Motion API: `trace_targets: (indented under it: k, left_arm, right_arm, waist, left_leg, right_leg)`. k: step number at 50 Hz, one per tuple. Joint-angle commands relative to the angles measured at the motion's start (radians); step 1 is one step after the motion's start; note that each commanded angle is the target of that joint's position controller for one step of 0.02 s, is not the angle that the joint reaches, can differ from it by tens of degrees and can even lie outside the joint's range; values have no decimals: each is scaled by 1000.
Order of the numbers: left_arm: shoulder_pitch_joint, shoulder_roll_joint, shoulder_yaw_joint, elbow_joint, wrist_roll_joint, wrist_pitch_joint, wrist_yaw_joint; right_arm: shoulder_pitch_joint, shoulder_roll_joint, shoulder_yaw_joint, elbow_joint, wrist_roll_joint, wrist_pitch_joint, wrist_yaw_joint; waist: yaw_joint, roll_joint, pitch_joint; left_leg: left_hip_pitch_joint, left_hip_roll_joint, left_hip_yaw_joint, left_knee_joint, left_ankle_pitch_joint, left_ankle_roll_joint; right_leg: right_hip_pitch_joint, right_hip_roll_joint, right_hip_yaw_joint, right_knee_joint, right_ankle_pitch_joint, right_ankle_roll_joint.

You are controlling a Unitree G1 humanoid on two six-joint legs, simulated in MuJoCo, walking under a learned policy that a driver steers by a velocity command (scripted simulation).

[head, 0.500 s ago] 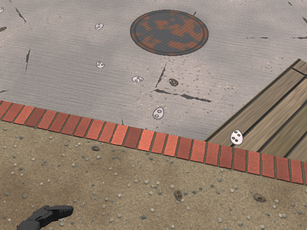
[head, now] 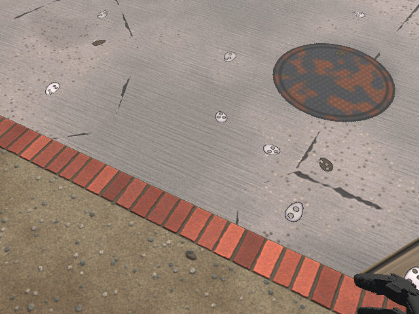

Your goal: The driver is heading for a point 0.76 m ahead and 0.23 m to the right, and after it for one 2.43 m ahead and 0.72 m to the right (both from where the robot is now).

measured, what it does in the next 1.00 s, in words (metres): walks ahead, turning right: right foot, then left foot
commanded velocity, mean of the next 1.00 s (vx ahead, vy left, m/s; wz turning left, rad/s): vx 0.18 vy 0.00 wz -0.43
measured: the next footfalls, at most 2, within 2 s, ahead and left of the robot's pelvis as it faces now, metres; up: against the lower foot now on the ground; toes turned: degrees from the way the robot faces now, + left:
right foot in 0.46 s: +0.32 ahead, -0.12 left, +0.00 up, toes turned -12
left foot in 0.90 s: +0.35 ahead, +0.11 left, +0.00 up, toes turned -31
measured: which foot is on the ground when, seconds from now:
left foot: down 0.00-0.48, up 0.50-0.88, down 0.90-1.00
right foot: down 0.00-0.02, up 0.04-0.44, down 0.46-0.90, up 0.92-1.00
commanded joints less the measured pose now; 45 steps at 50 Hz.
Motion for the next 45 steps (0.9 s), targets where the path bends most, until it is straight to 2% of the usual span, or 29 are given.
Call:
trace_targets:
  k: [1, 2, 3, 4, 5, 6, 8, 9, 11, 14, 17, 21, 22, 23, 24, 25, 26, 27, 28, 29, 30, 32, 35, 38, 41, 42, 43, 44, 45]
  left_arm:
    - [20, 28, -19, -107, 24, -30, 5]
    - [15, 70, -11, -89, 9, -47, 0]
    - [-57, 136, 10, -108, -19, -51, -5]
    - [-111, 131, 10, -118, -21, -47, -4]
    - [-136, 119, 13, -119, -7, -37, 0]
    - [-116, 108, 19, -109, 2, -20, 5]
    - [-55, 65, 16, -86, 4, 12, 13]
    - [-55, 57, 18, -90, 6, 21, 16]
    - [-104, 43, 16, -120, 15, 28, 17]
    - [-197, 21, 7, -162, 21, 26, -4]
    - [-255, 33, 13, -210, 23, 32, -27]
    - [-252, 70, 35, -257, 27, 43, -46]
    - [-195, 81, 44, -250, 26, 42, -45]
    - [-118, 138, 68, -238, 31, 39, -32]
    - [-60, 258, 97, -254, 39, 43, -5]
    - [-82, 276, 89, -282, 49, 46, -3]
    - [-114, 212, 72, -305, 38, 48, -12]
    - [-176, 169, 59, -317, 30, 48, -12]
    - [-213, 142, 53, -317, 17, 54, -8]
    - [-245, 128, 48, -324, 12, 61, 1]
    - [-264, 136, 50, -333, 23, 68, 6]
    - [-270, 145, 56, -344, 35, 75, 16]
    - [-254, 161, 66, -351, 27, 81, 35]
    - [-265, 164, 70, -364, 26, 93, 42]
    - [-259, 163, 71, -371, 24, 102, 37]
    - [-260, 162, 70, -373, 19, 107, 36]
    - [-264, 160, 69, -374, 11, 111, 38]
    - [-274, 155, 66, -376, 3, 115, 41]
    - [-264, 121, 56, -381, 3, 115, 44]
  right_arm:
    - [412, -316, -107, 29, -27, 4, -21]
    - [441, -242, -88, 39, -15, 7, -18]
    - [379, -192, -68, 40, -12, 5, -16]
    - [310, -158, -56, 32, -11, 4, -14]
    - [241, -126, -45, 31, -16, -1, -9]
    - [194, -106, -40, 30, -24, -10, -6]
    - [158, -107, -45, 46, -35, -29, -4]
    - [149, -115, -48, 55, -39, -34, -8]
    - [137, -130, -54, 70, -40, -31, -26]
    - [146, -150, -59, 87, -33, -9, -53]
    - [173, -173, -67, 108, -19, 15, -65]
    - [150, -195, -81, 112, 11, 47, -73]
    - [137, -191, -82, 109, 19, 54, -77]
    - [183, -175, -77, 117, 12, 55, -77]
    - [213, -134, -60, 89, -33, 47, -72]
    - [253, -101, -41, 62, -43, 43, -56]
    - [220, -152, -53, 79, -15, 45, -43]
    - [162, -156, -54, 64, 4, 54, -43]
    - [146, -145, -56, 75, -5, 65, -54]
    - [133, -159, -63, 72, -19, 77, -68]
    - [144, -152, -63, 71, -22, 85, -69]
    - [163, -126, -58, 76, -20, 88, -72]
    - [138, -105, -48, 75, -19, 85, -75]
    - [115, -111, -49, 68, -14, 82, -67]
    - [117, -122, -55, 63, -7, 69, -53]
    - [127, -124, -58, 64, -4, 63, -48]
    - [165, -124, -61, 71, -3, 57, -42]
    - [214, -125, -66, 87, -3, 54, -38]
    - [271, -175, -82, 95, -18, 54, -42]
  waist:
    - [-203, 204, -336]
    - [-220, 219, -390]
    - [-210, 145, -229]
    - [-183, 92, -144]
    - [-150, 64, -67]
    - [-111, 84, -37]
    - [-67, 84, -38]
    - [-57, 80, -33]
    - [-56, 75, -20]
    - [-91, 69, -29]
    - [-115, 64, -39]
    - [-97, 72, -41]
    - [-66, 55, -63]
    - [-41, -21, -118]
    - [-43, -233, -204]
    - [-85, -325, -345]
    - [-44, -172, -372]
    - [-60, -117, -271]
    - [-82, -38, -182]
    - [-99, -54, -144]
    - [-119, -92, -128]
    - [-127, -130, -133]
    - [-108, -133, -159]
    - [-94, -161, -147]
    - [-83, -185, -133]
    - [-86, -188, -130]
    - [-107, -184, -145]
    - [-137, -176, -140]
    - [-154, -87, -135]
  left_leg:
    - [859, 341, -515, -44, -66, 236]
    - [868, 391, -721, -158, -171, 269]
    - [742, 360, -575, -173, -196, 219]
    - [606, 313, -439, -196, -163, 184]
    - [475, 272, -339, -232, -30, 165]
    - [380, 241, -247, -255, 127, 145]
    - [280, 222, -123, -268, 403, 146]
    - [261, 221, -72, -271, 485, 148]
    - [257, 215, 5, -274, 536, 141]
    - [277, 190, 94, -261, 495, 118]
    - [355, 226, 100, -218, 467, 115]
    - [416, 261, 95, -57, 481, 83]
    - [405, 233, 118, 49, 515, 55]
    - [359, 157, 152, 229, 448, -3]
    - [115, 51, 177, 555, 9, -87]
    - [-129, -113, 19, 835, -651, -127]
    - [-154, -56, -122, 891, -607, -112]
    - [-191, -30, -110, 872, -533, -99]
    - [-195, -3, -103, 789, -469, -101]
    - [-161, 12, -102, 712, -414, -106]
    - [-100, 0, -87, 677, -372, -112]
    - [-57, -21, -78, 578, -344, -126]
    - [-28, -30, -95, 439, -302, -141]
    - [17, -40, -102, 338, -276, -141]
    - [58, -54, -103, 227, -290, -122]
    - [83, -58, -98, 170, -282, -110]
    - [149, -61, -83, 80, -246, -92]
    - [254, -56, -64, -33, -190, -68]
    - [383, 77, -169, -122, -268, -17]
  right_leg:
    - [-599, 12, -17, 715, 207, -26]
    - [-733, 26, 121, 864, -160, -32]
    - [-806, -27, 135, 917, -106, -43]
    - [-789, -70, 113, 882, -19, -46]
    - [-750, -91, 103, 824, 39, -35]
    - [-677, -110, 112, 782, 76, -23]
    - [-573, -90, 107, 757, 115, 6]
    - [-570, -80, 108, 734, 147, 17]
    - [-590, -76, 101, 625, 244, 29]
    - [-540, -65, 52, 418, 426, 19]
    - [-534, -56, 36, 317, 431, 3]
    - [-508, -26, -6, 241, 267, -50]
    - [-422, 8, -33, 162, 307, -74]
    - [-268, 24, 0, 79, 542, -115]
    - [-27, -186, 288, 114, 1078, -226]
    - [153, -381, 648, 65, 1098, -448]
    - [100, -347, 593, 23, 899, -422]
    - [9, -298, 494, 11, 742, -365]
    - [-97, -244, 426, -15, 605, -306]
    - [-184, -206, 392, -40, 501, -276]
    - [-262, -171, 371, -58, 459, -265]
    - [-293, -144, 357, -68, 457, -263]
    - [-278, -135, 381, -60, 371, -254]
    - [-303, -125, 434, -73, 207, -239]
    - [-288, -124, 503, -66, 153, -224]
    - [-282, -121, 521, -57, 156, -216]
    - [-300, -102, 525, -51, 62, -200]
    - [-368, -65, 507, -37, -67, -168]
    - [-510, 4, 437, 86, -196, -110]
Keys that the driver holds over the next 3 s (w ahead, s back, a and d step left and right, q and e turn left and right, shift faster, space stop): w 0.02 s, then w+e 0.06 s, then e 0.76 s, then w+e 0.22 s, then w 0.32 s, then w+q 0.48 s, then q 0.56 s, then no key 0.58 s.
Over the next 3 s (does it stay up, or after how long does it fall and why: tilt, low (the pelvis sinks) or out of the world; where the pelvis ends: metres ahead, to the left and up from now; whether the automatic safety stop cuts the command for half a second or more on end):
stays up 0.73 -0.30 -0.09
